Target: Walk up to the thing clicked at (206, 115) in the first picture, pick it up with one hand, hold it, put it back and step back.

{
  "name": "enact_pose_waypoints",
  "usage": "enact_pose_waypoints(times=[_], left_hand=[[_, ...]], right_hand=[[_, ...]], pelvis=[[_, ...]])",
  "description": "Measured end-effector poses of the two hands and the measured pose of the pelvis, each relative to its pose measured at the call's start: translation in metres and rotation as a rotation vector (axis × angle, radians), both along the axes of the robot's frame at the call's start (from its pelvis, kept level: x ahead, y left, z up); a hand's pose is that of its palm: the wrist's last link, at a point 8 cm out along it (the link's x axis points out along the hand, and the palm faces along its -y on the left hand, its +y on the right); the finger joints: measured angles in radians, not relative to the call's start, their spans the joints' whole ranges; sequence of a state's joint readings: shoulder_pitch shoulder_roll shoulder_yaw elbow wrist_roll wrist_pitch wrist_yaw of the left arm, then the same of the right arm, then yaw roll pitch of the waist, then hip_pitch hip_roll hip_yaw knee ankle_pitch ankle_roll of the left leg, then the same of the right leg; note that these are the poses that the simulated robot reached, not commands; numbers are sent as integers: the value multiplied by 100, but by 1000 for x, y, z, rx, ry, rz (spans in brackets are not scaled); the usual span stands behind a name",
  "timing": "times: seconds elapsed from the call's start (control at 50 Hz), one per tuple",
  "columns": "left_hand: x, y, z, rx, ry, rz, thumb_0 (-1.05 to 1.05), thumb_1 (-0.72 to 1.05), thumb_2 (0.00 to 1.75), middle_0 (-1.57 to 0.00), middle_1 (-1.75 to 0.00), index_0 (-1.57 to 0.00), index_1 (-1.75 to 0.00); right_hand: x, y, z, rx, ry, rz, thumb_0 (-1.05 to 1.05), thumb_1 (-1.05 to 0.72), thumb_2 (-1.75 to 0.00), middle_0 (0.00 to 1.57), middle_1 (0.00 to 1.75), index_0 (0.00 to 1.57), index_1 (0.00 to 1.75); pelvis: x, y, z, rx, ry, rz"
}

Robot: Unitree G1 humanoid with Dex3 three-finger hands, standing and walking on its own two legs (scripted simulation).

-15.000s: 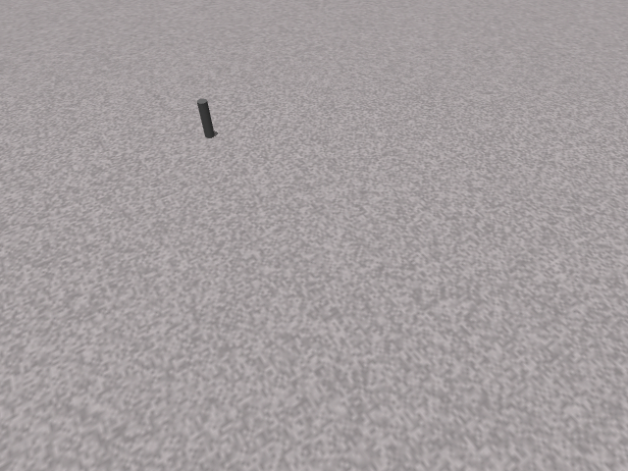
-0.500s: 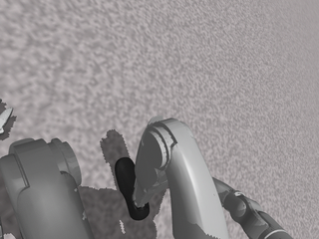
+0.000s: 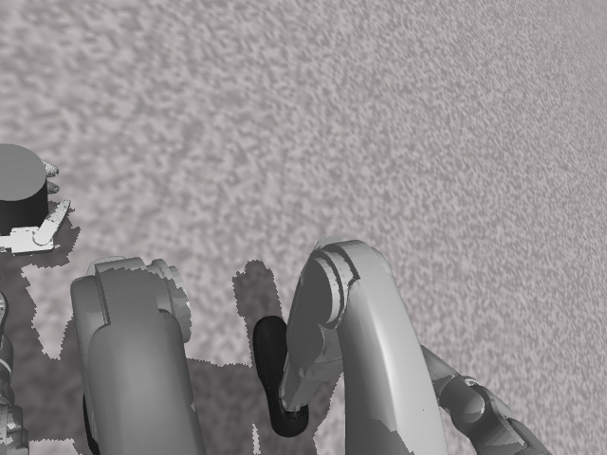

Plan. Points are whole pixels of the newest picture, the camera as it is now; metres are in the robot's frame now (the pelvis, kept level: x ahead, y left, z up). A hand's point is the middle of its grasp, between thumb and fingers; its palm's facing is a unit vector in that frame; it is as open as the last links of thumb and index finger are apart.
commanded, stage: settle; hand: left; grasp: from the side
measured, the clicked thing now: (19, 206) +0.40 +0.26 -0.14
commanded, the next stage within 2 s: lift in 1.36 s
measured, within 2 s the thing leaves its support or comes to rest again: neither
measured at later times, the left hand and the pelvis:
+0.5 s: hand (24, 168) +0.40 +0.25 -0.02, palm faces +0.15 -0.98 -0.09, open 7.0 cm; pelvis +0.01 -0.01 +0.03, yaw +6 degrees
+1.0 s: hand (30, 128) +0.40 +0.24 +0.04, palm faces +0.15 -0.99 -0.06, open 7.0 cm; pelvis +0.02 -0.03 +0.07, yaw +10 degrees
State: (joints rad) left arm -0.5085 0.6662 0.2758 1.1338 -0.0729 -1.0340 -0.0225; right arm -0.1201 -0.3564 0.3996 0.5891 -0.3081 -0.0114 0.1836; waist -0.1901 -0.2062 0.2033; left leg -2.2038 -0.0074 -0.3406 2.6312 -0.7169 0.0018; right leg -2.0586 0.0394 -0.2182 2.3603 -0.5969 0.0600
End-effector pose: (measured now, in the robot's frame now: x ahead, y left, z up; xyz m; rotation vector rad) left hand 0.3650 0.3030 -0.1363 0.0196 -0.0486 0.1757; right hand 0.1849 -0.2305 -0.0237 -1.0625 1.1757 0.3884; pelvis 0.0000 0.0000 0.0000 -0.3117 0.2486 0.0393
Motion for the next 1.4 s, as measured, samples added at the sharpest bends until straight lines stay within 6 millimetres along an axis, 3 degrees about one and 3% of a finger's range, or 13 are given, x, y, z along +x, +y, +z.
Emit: enact_pose_waypoints(times=[0.28, 0.58, 0.78, 1.02, 1.4], left_hand=[[-5, 3, 76, 34, 0, -4, -1, 2, 104, -92, -100, -89, -101], [8, -4, 133, 68, 61, -24, -1, 2, 105, -92, -101, -89, -102], [16, -7, 157, 44, 81, -27, -1, 1, 105, -92, -102, -89, -102], [9, -8, 181, 27, 88, -26, -1, 1, 105, -92, -102, -89, -102], [11, -5, 203, 19, 88, -13, -1, -2, 110, -93, -102, -90, -102]], right_hand=[[23, 0, -12, 164, -82, -150, 0, -89, -90, 20, 30, 21, 30], [18, -20, -31, 261, -74, -370, 0, -89, -90, 20, 30, 21, 30], [28, -32, -27, 279, -100, -435, 0, -89, -90, 20, 30, 21, 30], [42, -28, -9, 317, -171, -436, 0, -89, -90, 20, 30, 21, 30], [26, -24, -1, 327, -150, -464, 0, -88, -90, 20, 30, 21, 30]], pelvis=[[5, -7, 18, 60, 120, 36], [17, -18, 38, 133, 247, 62], [25, -24, 53, 166, 297, 71], [23, -25, 70, 181, 307, 80], [22, -23, 85, 191, 321, 95]])
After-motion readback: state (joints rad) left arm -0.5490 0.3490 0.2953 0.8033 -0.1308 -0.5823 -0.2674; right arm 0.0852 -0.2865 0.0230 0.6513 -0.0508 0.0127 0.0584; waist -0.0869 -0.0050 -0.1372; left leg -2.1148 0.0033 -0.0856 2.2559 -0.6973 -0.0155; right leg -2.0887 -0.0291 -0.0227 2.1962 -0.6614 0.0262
